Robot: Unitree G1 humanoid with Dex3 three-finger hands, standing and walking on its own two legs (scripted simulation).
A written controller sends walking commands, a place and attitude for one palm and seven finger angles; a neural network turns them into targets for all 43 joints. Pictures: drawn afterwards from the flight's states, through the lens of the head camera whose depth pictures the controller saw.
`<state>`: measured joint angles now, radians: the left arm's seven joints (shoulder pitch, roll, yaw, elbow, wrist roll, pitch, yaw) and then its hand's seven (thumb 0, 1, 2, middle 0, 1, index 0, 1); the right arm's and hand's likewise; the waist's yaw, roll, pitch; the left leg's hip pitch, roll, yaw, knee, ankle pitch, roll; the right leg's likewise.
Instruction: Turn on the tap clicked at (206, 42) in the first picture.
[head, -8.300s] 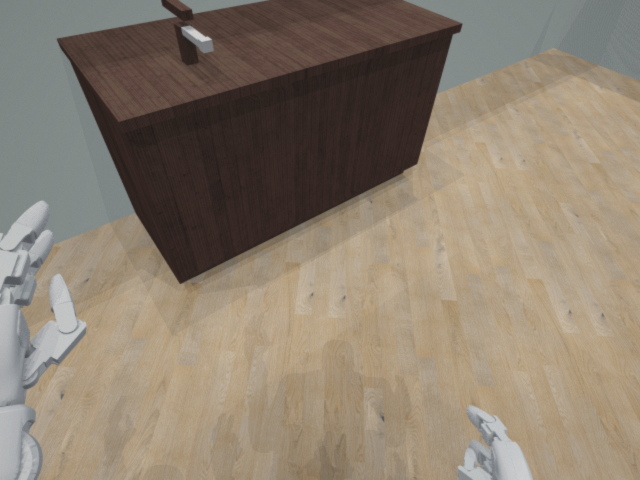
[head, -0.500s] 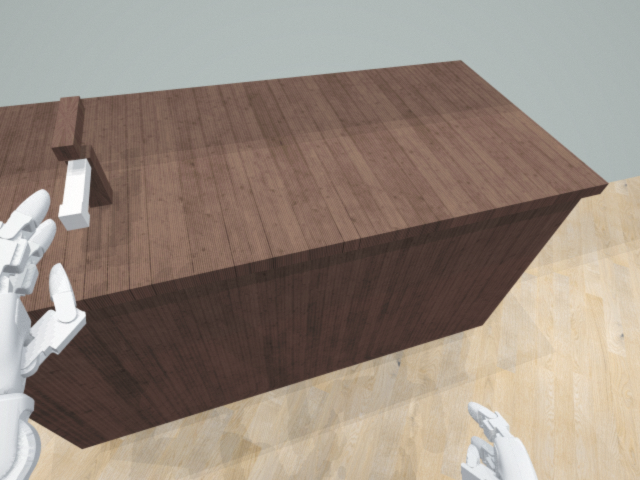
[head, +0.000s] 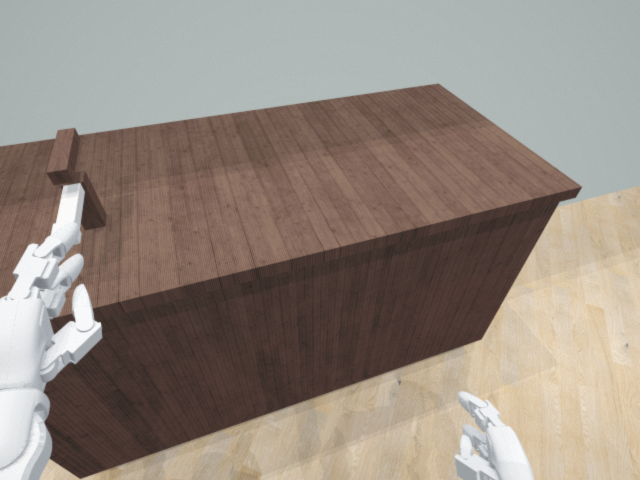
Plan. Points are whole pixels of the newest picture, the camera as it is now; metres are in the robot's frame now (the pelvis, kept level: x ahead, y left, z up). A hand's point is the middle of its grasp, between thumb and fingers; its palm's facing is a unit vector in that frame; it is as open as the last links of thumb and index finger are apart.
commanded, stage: turn the palm inward beside the body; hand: left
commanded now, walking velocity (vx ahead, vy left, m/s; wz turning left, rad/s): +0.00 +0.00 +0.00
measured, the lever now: (66, 233) +0.41 +0.42 +0.07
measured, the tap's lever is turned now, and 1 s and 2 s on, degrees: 0 0 0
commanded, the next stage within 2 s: reach beside the lever's end, fingers flat in 1.90 s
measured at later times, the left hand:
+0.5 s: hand (101, 341) +0.21 +0.24 +0.14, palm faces +0.52 -0.82 -0.24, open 7.4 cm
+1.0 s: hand (96, 371) +0.18 +0.24 +0.12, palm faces +0.55 -0.82 -0.14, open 7.4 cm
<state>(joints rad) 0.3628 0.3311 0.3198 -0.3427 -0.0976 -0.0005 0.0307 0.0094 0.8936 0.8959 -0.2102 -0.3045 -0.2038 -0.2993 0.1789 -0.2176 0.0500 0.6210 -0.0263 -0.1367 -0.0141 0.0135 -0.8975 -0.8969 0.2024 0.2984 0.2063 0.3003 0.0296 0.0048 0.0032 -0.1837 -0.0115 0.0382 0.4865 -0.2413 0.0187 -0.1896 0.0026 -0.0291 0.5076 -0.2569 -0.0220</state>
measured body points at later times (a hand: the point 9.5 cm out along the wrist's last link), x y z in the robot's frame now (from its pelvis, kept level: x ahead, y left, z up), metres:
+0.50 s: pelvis +0.02 -0.04 -0.01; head +0.01 -0.05 +0.44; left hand +0.17 +0.28 +0.15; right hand +0.22 -0.25 -0.09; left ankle +0.02 +0.11 -0.74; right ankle +0.01 -0.10 -0.74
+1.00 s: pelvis +0.00 -0.02 -0.01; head -0.02 -0.03 +0.44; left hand +0.15 +0.28 +0.13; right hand +0.21 -0.21 -0.08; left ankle +0.02 +0.11 -0.74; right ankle +0.01 -0.10 -0.74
